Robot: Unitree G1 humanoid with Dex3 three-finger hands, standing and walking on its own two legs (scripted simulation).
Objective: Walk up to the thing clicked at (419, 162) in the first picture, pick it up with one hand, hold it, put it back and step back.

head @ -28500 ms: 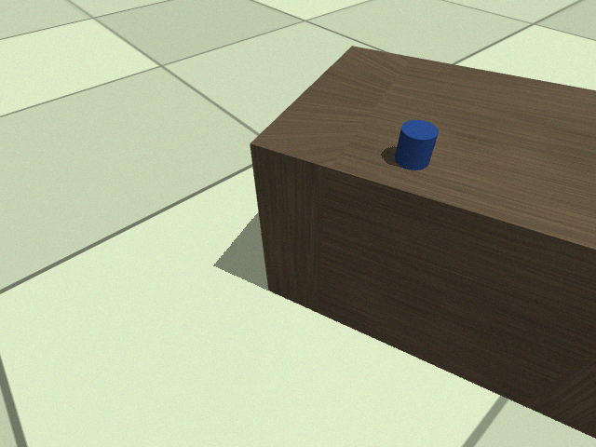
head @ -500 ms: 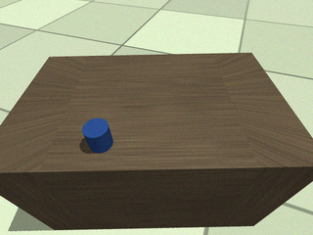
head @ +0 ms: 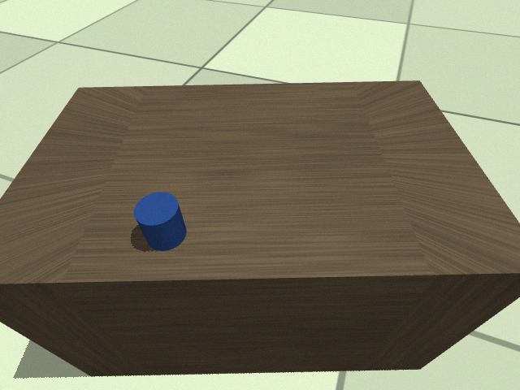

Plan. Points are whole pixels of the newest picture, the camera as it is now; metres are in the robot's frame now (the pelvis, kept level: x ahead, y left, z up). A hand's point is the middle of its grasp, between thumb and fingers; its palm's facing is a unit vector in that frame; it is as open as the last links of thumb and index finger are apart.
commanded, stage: step back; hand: left
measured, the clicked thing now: (161, 221) +0.46 +0.22 -0.04
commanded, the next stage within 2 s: none
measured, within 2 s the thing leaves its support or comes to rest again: neither
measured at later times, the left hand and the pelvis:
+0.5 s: hand out of the picture +0.05 +0.29 -0.18, palm faces -0.07 -0.92 -0.37, open 7.4 cm; pelvis -0.09 +0.03 -0.02, yaw -2 degrees
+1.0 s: hand out of the picture -0.07 +0.27 -0.15, palm faces -0.02 -0.91 -0.41, open 7.4 cm; pelvis -0.21 +0.01 -0.02, yaw +0 degrees
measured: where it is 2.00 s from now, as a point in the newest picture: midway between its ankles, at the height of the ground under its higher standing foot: outside the picture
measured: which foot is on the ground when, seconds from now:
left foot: down 0.00-0.70, up 0.72-1.00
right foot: down 0.00-0.32, up 0.34-0.66, down 0.68-1.00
